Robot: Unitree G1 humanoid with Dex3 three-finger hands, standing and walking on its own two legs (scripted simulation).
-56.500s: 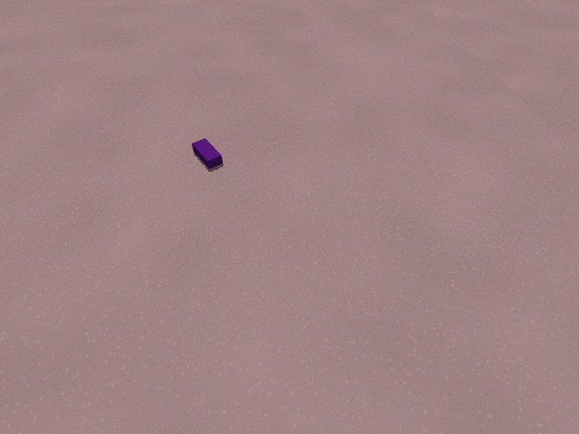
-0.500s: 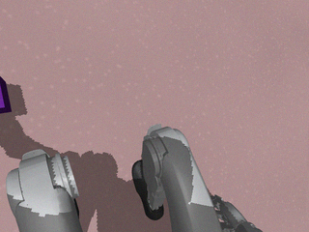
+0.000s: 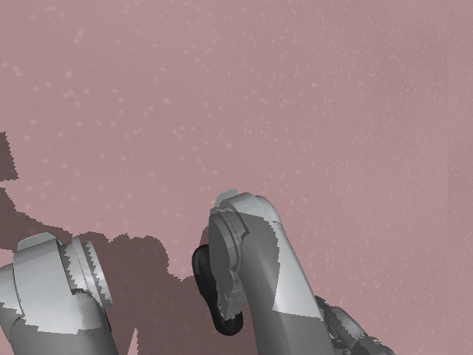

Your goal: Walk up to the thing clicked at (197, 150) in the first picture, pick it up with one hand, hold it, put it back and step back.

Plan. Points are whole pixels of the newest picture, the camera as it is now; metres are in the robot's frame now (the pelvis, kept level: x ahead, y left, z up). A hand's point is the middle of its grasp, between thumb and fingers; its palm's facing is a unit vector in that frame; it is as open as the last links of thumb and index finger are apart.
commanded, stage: open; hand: left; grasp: from above
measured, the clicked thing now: out of the picture +0.43 +0.38 -0.27
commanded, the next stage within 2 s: withdraw in 1.00 s
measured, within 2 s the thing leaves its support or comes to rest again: neither
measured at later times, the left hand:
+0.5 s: hand out of the picture +0.43 +0.37 -0.23, palm faces -0.44 -0.12 -0.89, open 13.2 cm
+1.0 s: hand out of the picture +0.42 +0.37 -0.22, palm faces -0.44 -0.12 -0.89, open 13.8 cm
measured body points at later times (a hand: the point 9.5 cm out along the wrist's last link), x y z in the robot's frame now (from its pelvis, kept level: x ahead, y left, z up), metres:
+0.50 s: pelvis +0.00 +0.00 +0.00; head +0.25 +0.15 +0.34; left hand +0.45 +0.38 -0.17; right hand +0.08 -0.25 -0.06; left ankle +0.06 +0.13 -0.27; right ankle +0.11 -0.12 -0.26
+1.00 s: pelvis -0.01 +0.00 +0.00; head +0.25 +0.15 +0.34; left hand +0.44 +0.38 -0.17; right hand +0.08 -0.25 -0.06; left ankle +0.06 +0.13 -0.27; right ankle +0.11 -0.12 -0.26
